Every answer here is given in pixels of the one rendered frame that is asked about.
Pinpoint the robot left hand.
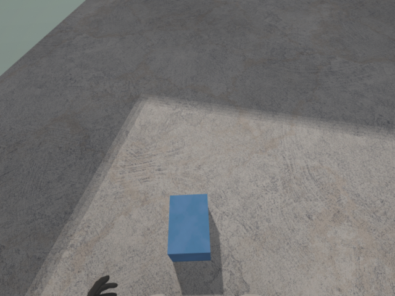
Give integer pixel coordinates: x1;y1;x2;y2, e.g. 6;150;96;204
87;275;118;296

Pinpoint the carton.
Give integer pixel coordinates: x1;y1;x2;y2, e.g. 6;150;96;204
167;194;211;262

